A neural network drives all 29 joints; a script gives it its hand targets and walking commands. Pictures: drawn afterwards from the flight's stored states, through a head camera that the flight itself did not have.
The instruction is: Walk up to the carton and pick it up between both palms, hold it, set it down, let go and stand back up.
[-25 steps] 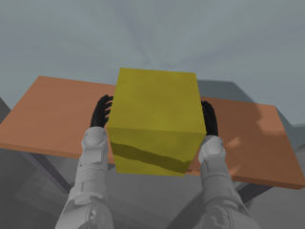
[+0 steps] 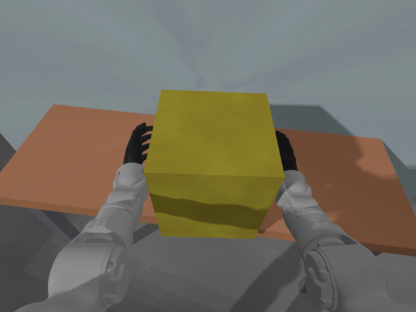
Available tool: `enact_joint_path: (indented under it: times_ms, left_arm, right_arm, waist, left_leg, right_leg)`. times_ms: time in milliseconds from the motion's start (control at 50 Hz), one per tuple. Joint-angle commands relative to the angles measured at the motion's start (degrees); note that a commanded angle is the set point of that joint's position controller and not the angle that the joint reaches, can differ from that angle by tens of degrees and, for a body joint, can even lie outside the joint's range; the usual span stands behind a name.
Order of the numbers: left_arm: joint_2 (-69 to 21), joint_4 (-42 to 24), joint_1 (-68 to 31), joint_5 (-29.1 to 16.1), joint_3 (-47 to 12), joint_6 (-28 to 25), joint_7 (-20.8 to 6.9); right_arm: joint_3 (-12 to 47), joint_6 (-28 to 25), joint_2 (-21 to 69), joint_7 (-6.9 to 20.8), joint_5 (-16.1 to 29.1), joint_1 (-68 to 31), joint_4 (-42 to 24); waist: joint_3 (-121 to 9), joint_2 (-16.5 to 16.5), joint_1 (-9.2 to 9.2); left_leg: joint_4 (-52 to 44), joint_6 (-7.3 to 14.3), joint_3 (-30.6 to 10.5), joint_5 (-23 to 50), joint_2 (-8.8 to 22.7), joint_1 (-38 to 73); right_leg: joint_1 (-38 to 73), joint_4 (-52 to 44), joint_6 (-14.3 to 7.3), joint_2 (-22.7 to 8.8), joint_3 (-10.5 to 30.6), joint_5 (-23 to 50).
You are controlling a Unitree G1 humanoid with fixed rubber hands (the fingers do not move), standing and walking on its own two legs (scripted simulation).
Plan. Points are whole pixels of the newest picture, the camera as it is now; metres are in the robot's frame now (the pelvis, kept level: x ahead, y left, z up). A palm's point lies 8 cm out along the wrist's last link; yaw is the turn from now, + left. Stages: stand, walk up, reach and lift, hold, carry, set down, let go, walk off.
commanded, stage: set down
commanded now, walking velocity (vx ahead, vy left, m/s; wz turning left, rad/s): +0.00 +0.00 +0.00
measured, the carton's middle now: (210, 169) +0.41 +0.03 +0.04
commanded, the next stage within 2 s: none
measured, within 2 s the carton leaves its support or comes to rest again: neither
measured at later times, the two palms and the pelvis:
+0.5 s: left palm (111, 140) +0.39 +0.22 +0.12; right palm (323, 137) +0.43 -0.17 +0.13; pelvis -0.02 -0.02 +0.00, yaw +2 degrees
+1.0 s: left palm (91, 109) +0.39 +0.23 +0.19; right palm (340, 111) +0.43 -0.18 +0.20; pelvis -0.01 -0.02 +0.01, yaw +2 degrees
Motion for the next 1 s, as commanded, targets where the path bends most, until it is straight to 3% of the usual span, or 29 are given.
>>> enact_joint_path:
  times_ms: [0,60,100,180,240,340,420,480,540,560,620,720,860,980]
  left_arm:
    - [8.99,-2.38,-21.47,-3.84,-2.09,-4.11,-1.03]
    - [10.24,-1.90,-22.00,-6.56,-4.67,-4.10,-2.27]
    - [11.80,-5.29,-24.35,-8.70,-6.62,-3.78,-2.58]
    - [13.36,-11.29,-29.27,-12.78,-10.54,-0.88,-2.68]
    - [15.06,-15.31,-29.71,-14.72,-11.82,3.10,-3.14]
    - [17.38,-16.02,-26.76,-14.78,-11.55,9.72,-4.62]
    - [19.27,-20.91,-29.79,-15.34,-11.51,13.56,-4.51]
    - [20.17,-20.39,-30.56,-15.18,-10.70,17.56,-4.25]
    - [22.21,-25.83,-34.17,-15.77,-9.54,20.91,-3.44]
    - [21.84,-24.26,-34.33,-15.63,-9.18,22.29,-3.30]
    - [23.36,-23.44,-35.32,-15.40,-7.84,25.51,-3.43]
    - [24.02,-24.04,-36.96,-15.46,-7.15,28.70,-3.44]
    - [23.55,-25.62,-33.28,-14.76,-6.64,32.72,-5.56]
    - [23.96,-34.60,-31.39,-14.80,-6.16,34.50,-5.88]
  right_arm:
    - [5.94,-4.15,-10.76,-0.65,6.84,-24.93,-5.42]
    - [8.68,-4.18,-13.91,-0.21,9.75,-26.16,-4.00]
    - [9.11,-3.55,-16.06,0.48,11.70,-27.65,-4.18]
    - [10.46,0.31,-18.32,2.65,15.15,-30.77,-4.62]
    - [11.99,3.97,-19.04,3.96,18.18,-31.88,-7.55]
    - [12.93,9.46,-18.61,4.10,19.24,-30.43,-9.66]
    - [11.14,12.87,-19.47,3.23,18.40,-32.84,-15.00]
    - [9.35,16.52,-19.10,2.10,16.69,-33.70,-16.05]
    - [6.49,19.08,-20.26,0.74,15.57,-36.20,-21.31]
    - [5.89,20.13,-20.24,0.27,15.10,-36.48,-20.77]
    - [5.70,23.13,-19.99,-0.79,14.78,-37.68,-21.72]
    - [5.99,26.01,-20.45,-1.37,15.65,-38.72,-21.94]
    - [8.19,28.38,-20.87,-1.37,17.70,-35.38,-21.37]
    - [6.74,28.35,-21.96,-0.70,17.92,-33.31,-26.83]
  waist:
    - [-35.33,0.43,0.16]
    - [-31.65,-1.47,-0.56]
    - [-31.47,-0.36,-1.46]
    - [-32.12,1.13,-1.56]
    - [-33.77,1.25,-0.92]
    - [-29.79,-0.10,-0.37]
    - [-30.36,0.67,-0.99]
    - [-26.97,-0.03,-1.41]
    - [-29.76,0.36,-1.88]
    - [-28.12,0.31,-2.42]
    - [-25.52,-1.41,-1.72]
    - [-24.83,-0.19,-1.26]
    - [-20.49,0.23,-2.39]
    - [-22.31,2.16,-3.19]
  left_leg:
    - [3.60,-4.53,0.62,33.61,-1.47,8.29]
    - [2.64,-4.30,-0.28,32.06,-1.28,8.76]
    - [2.96,-4.74,-0.81,32.36,-1.28,10.96]
    - [1.94,-4.77,-1.22,29.89,-1.36,14.10]
    - [1.64,-4.24,-1.43,28.61,-1.99,14.61]
    - [-1.47,-2.43,-1.49,22.69,-2.84,11.15]
    - [-2.97,-1.75,-1.44,20.20,-3.20,11.42]
    - [-4.44,-0.92,-1.74,15.93,-3.32,10.83]
    - [-5.00,-0.93,-1.56,16.32,-3.43,11.59]
    - [-5.09,-0.92,-1.58,15.68,-3.36,11.85]
    - [-6.19,-0.51,-1.21,14.58,-3.53,11.50]
    - [-6.87,-1.23,-1.14,16.94,-3.31,13.96]
    - [-7.94,-1.83,-1.27,20.79,-3.75,17.79]
    - [-7.66,-2.62,-1.53,23.83,-3.95,21.70]
  right_leg:
    - [20.67,6.12,-0.76,1.54,0.21,25.50]
    - [18.44,5.03,-0.67,1.96,-0.61,22.41]
    - [15.37,4.30,-0.91,2.13,-0.89,19.58]
    - [9.68,2.31,-1.44,2.00,-1.50,12.98]
    - [9.75,1.92,-0.78,1.81,-1.09,13.23]
    - [14.53,1.09,0.05,0.79,0.04,11.75]
    - [16.33,0.43,0.03,0.81,0.23,9.40]
    - [17.04,-0.28,0.21,0.64,0.78,5.83]
    - [20.06,-0.16,0.11,0.82,0.59,7.55]
    - [20.03,-0.40,0.09,0.85,0.67,7.29]
    - [22.55,-1.02,0.56,0.59,0.84,8.28]
    - [24.70,-1.42,0.27,1.04,0.60,10.21]
    - [26.42,-3.14,0.69,1.58,0.19,13.51]
    - [25.97,-3.58,0.40,2.00,-0.62,15.47]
